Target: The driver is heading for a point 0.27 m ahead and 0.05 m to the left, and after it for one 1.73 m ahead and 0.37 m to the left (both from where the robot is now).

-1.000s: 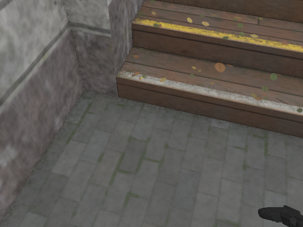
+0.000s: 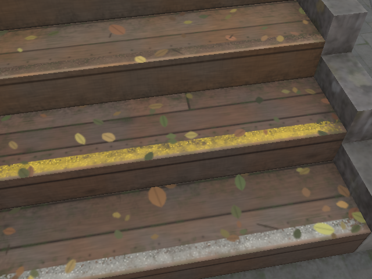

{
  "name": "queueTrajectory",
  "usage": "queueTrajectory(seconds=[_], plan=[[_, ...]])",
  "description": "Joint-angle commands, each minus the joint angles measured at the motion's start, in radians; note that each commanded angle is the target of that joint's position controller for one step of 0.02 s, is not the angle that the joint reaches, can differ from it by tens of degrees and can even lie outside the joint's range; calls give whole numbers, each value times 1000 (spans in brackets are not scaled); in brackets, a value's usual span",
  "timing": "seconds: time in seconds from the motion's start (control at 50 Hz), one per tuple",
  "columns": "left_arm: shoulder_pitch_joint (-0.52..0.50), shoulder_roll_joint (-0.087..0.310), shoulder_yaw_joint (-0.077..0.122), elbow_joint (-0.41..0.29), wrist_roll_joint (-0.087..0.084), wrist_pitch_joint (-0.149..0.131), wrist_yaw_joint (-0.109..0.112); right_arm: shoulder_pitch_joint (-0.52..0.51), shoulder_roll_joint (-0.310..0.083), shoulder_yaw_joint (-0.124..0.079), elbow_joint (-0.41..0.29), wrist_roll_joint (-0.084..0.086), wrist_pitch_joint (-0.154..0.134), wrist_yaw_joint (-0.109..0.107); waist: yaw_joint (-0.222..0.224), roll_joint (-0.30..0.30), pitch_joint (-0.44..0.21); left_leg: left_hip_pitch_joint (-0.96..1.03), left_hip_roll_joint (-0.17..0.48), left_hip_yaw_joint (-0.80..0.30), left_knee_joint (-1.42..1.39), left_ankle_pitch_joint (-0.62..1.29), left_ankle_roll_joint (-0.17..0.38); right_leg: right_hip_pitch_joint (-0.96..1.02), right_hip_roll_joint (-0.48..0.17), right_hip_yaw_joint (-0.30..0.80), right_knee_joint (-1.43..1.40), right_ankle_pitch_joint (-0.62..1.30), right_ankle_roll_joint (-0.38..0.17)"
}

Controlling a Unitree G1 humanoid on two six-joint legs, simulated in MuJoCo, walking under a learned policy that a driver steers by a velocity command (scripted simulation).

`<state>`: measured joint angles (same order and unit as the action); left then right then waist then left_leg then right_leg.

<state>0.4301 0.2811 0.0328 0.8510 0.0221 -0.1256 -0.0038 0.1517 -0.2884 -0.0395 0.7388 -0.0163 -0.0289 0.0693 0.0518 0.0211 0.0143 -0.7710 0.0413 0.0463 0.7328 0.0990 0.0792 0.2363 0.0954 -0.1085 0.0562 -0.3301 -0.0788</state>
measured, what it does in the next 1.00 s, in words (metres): climbs: left foot, then right foot 0.16 m higher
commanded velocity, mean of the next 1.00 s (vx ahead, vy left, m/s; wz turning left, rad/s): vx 0.98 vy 0.00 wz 0.24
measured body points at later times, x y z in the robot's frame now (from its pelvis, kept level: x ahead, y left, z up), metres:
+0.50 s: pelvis +0.45 +0.06 +0.03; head +0.50 +0.08 +0.48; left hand +0.66 +0.30 +0.00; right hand +0.52 -0.22 -0.09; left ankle +0.23 +0.07 -0.68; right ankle +0.63 +0.00 -0.57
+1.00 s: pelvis +0.86 +0.23 +0.28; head +0.85 +0.23 +0.73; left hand +0.88 +0.51 +0.17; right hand +1.08 +0.05 +0.19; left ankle +0.84 +0.34 -0.40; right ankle +0.78 +0.09 -0.19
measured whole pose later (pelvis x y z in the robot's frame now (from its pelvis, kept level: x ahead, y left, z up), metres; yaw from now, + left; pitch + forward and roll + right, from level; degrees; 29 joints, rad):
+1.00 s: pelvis +0.86 +0.23 +0.28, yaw +11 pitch +4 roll +3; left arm 0.33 0.22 0.11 0.73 0.03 -0.10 -0.01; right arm 0.15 -0.17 -0.04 0.76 -0.03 -0.08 0.00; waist 0.07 -0.07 -0.10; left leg -0.51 0.03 0.18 0.93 -0.47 0.03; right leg -0.70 0.03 0.11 1.91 0.02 -0.12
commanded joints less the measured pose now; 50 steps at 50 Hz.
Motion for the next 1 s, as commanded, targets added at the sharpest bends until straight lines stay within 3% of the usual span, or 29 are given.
queueTrajectory(seconds=[0.02,0.08,0.1,0.12,0.14,0.18,0.2,0.24,0.28,0.32,0.38,0.42,0.46,0.48,0.5,0.52,0.54,0.58,0.64,0.68,0.74,0.78,0.8,0.84,0.86,0.9,0.94,0.98,1.0], plan=[[-38,122,15,-33,12,-12,31,-51,-54,0,-70,-1,-10,-8,-57,-163,10,238,-95,137,17,-106,60,-118,-262,-87,187,1377,43],[-134,205,40,-59,37,30,56,410,-170,-53,67,-15,-12,-33,-297,-166,-188,648,-158,86,-108,-309,159,-170,-298,-69,842,1527,28],[-221,197,37,-78,32,25,37,551,-221,-85,111,-21,-14,-45,-381,-66,-166,863,-115,-27,-204,-338,219,-438,-171,-78,1308,1010,18],[-171,-3,-17,-162,9,-17,14,425,-330,-101,111,-43,-5,-57,-161,306,-136,1130,133,-519,-179,-203,385,-1044,13,43,1709,-158,94],[-183,45,-27,-193,19,-33,11,401,-311,-109,84,-13,-13,-54,-184,155,-224,1130,193,-787,-372,-348,461,-1157,-12,217,1748,-105,79],[-241,80,-34,-217,38,-48,-2,333,-151,-72,80,0,-11,-64,-100,-65,-43,839,158,-676,-498,-472,350,-1119,-120,219,1521,27,66],[-264,73,-40,-232,64,-33,-5,289,-144,-65,73,7,-18,-75,-64,-113,26,708,128,-618,-521,-378,320,-1087,-147,211,1475,39,83],[-265,8,-60,-253,84,11,-13,282,-114,-47,66,11,-33,-86,-29,-83,24,607,74,-539,-491,-178,332,-1176,-154,142,1704,11,104],[-359,-4,-70,-322,75,45,-10,266,-162,-50,71,21,-57,-78,-4,-96,58,452,15,-427,-505,-42,269,-1194,-191,99,1591,-2,108],[-504,-80,-91,-404,57,55,12,348,-159,-39,102,-7,-73,-83,-67,66,65,517,45,-506,-490,32,288,-1440,-158,55,1978,-175,90],[-783,-108,-125,-556,74,39,30,506,-152,-37,177,-6,-75,-98,-155,-3,121,676,13,-491,-500,-1,195,-1675,-178,107,1776,-413,37],[-635,-135,-136,-517,60,63,3,303,-127,-29,92,16,-39,-112,-61,-84,-42,355,-23,-301,-681,497,171,-872,-118,-59,1257,-163,38],[-208,-14,-60,-411,9,62,38,272,-255,-72,90,39,-90,-90,158,136,-336,387,71,-332,-244,1462,166,-326,-39,32,1212,-152,2],[89,81,1,-328,24,62,46,152,-296,-103,83,46,-116,-74,323,126,-490,481,70,-322,89,1482,119,-208,-55,126,1008,-148,-29],[259,206,40,-196,49,51,51,23,-159,-81,38,45,-137,-42,336,-234,-486,300,-160,-271,553,579,74,-127,-200,487,627,-328,-79],[132,271,68,-173,23,73,73,125,-19,-45,-37,-4,-156,-23,166,-570,-531,82,-277,-307,947,-172,48,-86,-431,1144,255,-156,-138],[-44,170,62,-196,-5,77,59,162,-4,-24,-45,-53,-162,-14,59,-360,-454,-6,-215,-280,1172,-148,60,-156,-422,1140,320,-217,-215],[-108,-44,20,-75,-10,49,39,53,105,16,-109,-67,-133,-9,-35,8,-121,-154,-144,-233,1228,-158,61,-437,-352,860,334,-341,-183],[-12,-119,8,88,2,18,6,-94,216,67,-236,-59,-70,-50,-80,-43,19,-430,-109,-198,1534,-411,78,-512,-297,553,316,-6,-137],[-47,-107,2,120,-11,3,-10,-269,204,92,-332,-45,-48,-70,-111,-14,152,-466,-14,-94,1289,-572,61,-662,-234,377,171,35,-93],[68,-51,1,150,2,-14,-1,-444,198,112,-439,-17,-51,-89,-75,-91,162,-580,27,-12,1355,-679,51,-608,-252,360,33,220,-137],[9,-6,18,116,-51,14,24,-366,194,140,-437,-11,-60,-66,-124,38,28,228,29,76,605,-433,49,-964,-139,199,-170,334,-140],[78,39,20,63,-75,4,30,-319,184,122,-397,17,-69,-64,-93,56,-148,619,-82,166,572,-389,24,-999,-147,246,-88,876,-176],[-50,287,111,-21,-56,-31,-6,79,69,33,-296,-10,-13,-95,-315,-133,-463,753,-113,65,471,-533,12,-584,-238,258,372,1709,-166],[-102,274,138,-51,-55,-59,-30,188,-13,-14,-270,-16,-11,-101,-370,-148,-507,761,-74,-41,234,-577,27,-491,-217,313,704,1652,-106],[-79,-2,104,-176,-53,-62,-49,175,-176,-80,-200,-32,-40,-98,-235,278,-504,884,377,-998,-409,-676,86,-989,27,378,1602,277,-28],[-135,-153,56,-244,29,-22,-24,-35,15,-40,-126,6,-62,-78,-61,66,-209,582,361,-796,-407,-901,99,-1148,-101,290,1925,395,-31],[-197,-198,16,-253,36,19,-5,22,137,-7,40,-3,-83,-62,-1,-10,-30,457,273,-377,-346,-485,63,-1321,-108,225,2172,315,-61],[-272,-225,-7,-287,18,37,-6,128,142,-11,118,-28,-96,-52,-41,50,2,591,254,-298,-366,-338,88,-1477,-68,210,2315,109,-81]])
